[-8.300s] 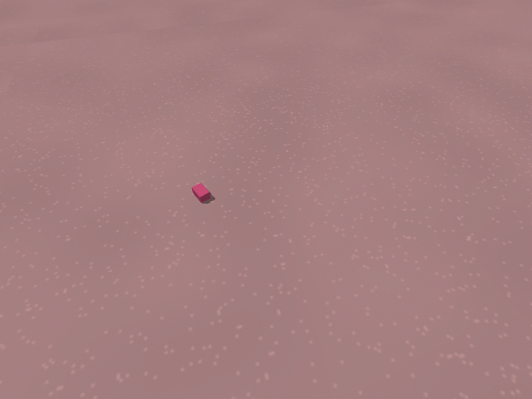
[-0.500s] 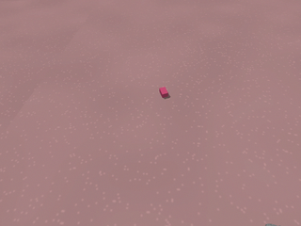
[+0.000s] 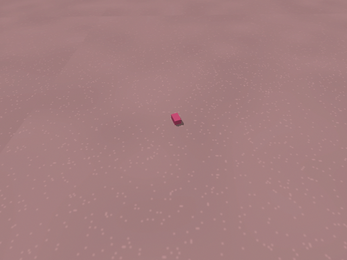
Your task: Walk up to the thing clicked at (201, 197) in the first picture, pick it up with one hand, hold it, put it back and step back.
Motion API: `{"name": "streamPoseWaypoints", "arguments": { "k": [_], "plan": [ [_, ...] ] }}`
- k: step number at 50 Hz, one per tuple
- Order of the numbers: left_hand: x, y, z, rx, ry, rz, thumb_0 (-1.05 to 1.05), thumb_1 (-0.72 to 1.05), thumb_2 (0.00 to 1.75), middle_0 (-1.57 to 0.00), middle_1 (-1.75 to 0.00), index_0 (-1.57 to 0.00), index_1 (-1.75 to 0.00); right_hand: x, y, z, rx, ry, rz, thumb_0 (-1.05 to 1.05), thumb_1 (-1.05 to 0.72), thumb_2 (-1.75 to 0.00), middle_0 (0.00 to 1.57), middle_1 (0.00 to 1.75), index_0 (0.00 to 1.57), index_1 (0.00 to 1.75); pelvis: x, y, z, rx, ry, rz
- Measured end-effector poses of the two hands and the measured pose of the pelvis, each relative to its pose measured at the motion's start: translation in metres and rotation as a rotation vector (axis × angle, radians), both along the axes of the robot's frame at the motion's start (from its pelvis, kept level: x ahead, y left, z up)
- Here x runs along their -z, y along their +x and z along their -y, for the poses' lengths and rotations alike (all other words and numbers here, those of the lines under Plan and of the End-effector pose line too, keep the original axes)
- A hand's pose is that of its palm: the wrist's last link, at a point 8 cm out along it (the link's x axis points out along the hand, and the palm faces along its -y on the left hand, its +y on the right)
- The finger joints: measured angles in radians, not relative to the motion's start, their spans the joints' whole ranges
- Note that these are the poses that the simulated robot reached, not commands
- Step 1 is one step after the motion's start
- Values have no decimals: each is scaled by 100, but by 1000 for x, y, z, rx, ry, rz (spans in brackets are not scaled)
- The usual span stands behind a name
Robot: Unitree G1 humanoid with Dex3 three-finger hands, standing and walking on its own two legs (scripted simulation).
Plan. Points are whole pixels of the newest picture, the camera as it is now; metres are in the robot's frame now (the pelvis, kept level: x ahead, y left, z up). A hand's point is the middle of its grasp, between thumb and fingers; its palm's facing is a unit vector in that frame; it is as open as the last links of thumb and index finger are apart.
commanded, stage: stand
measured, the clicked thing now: (176, 118) +1.31 +0.02 -0.76
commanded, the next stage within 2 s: none
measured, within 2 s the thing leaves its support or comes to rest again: neither
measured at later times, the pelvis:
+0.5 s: pelvis +0.00 +0.00 +0.00, yaw +1 degrees
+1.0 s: pelvis +0.01 +0.01 +0.00, yaw +2 degrees
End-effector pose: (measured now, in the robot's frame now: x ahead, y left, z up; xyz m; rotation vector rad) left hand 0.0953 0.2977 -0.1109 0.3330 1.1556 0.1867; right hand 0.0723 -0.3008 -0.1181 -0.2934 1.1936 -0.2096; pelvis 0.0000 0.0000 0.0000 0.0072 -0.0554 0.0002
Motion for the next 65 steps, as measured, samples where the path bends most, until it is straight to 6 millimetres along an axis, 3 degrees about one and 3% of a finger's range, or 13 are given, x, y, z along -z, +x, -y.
{"name": "streamPoseWaypoints", "arguments": {
  "k": [25, 49, 65],
  "plan": [
    [5, -47, -5, -55, -2, -102, 0, 91, 89, -21, -30, -20, -30, 1, -5, -6, -19, 8, -52, 1, -90, -90, 20, 30, 21, 30, -4, -2, -1, -21, -3, -7],
    [4, -26, -8, -48, -9, -69, 0, 91, 89, -21, -30, -20, -30, -2, 10, -9, -33, -5, -46, 1, -90, -90, 20, 30, 21, 30, -4, 7, -5, -29, -4, -15],
    [3, -22, -10, -55, -1, -67, 0, 91, 89, -21, -30, -20, -30, -2, 21, -11, -37, -3, -30, 1, -90, -90, 20, 30, 21, 30, -4, 13, -5, -32, -5, -13]
  ]
}}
